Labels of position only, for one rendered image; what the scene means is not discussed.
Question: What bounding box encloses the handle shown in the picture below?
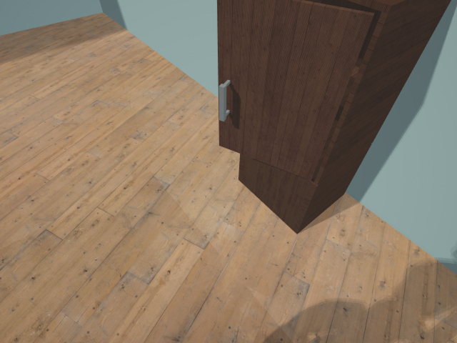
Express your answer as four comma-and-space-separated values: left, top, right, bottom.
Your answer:
219, 80, 231, 121

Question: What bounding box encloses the cupboard door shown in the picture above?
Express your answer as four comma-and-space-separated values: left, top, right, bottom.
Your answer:
217, 0, 375, 180

